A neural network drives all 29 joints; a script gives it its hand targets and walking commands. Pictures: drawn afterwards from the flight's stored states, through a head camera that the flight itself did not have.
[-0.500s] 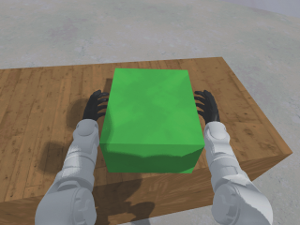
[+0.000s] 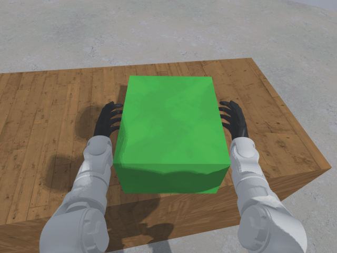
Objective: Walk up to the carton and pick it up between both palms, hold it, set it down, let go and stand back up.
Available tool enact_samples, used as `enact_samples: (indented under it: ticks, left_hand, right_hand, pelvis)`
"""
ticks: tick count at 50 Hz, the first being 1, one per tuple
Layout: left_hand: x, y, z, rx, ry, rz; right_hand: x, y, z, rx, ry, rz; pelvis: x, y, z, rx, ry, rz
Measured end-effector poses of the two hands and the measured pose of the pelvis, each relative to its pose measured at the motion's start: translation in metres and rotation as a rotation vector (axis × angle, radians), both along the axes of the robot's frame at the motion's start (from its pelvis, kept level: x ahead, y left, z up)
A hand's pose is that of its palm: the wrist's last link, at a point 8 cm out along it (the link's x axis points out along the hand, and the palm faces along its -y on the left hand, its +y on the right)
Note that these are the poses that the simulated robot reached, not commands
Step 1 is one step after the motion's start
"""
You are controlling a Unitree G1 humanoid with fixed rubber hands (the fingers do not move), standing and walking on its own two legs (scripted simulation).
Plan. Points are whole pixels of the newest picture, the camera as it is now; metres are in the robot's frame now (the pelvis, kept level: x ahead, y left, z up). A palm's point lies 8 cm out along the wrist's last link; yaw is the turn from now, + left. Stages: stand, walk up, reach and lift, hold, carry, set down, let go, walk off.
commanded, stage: set down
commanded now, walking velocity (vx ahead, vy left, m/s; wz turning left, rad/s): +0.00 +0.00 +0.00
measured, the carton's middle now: (170, 131) +0.44 +0.01 +0.01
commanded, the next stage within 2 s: none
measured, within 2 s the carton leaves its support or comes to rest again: neither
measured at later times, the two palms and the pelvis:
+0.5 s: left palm (104, 135) +0.40 +0.18 +0.04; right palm (238, 136) +0.41 -0.16 +0.05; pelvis +0.00 +0.00 +0.00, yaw +0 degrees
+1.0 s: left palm (105, 136) +0.39 +0.17 +0.04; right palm (238, 138) +0.40 -0.16 +0.05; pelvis +0.00 +0.00 +0.00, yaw +0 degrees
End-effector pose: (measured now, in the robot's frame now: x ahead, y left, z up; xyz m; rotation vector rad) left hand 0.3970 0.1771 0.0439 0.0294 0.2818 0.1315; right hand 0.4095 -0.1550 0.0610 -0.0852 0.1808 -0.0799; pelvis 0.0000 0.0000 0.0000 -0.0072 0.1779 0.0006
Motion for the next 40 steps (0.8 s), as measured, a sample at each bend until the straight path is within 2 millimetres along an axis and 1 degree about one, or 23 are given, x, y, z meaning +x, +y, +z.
enact_samples:
  ticks: [40]
  left_hand:
    - [-0.002,-0.002,-0.006,-0.001,-0.03,-0.003]
  right_hand:
    - [-0.006,-0.003,-0.013,-0.005,-0.024,0.0]
  pelvis:
    - [-0.004,0.002,-0.001,0.001,0.008,-0.004]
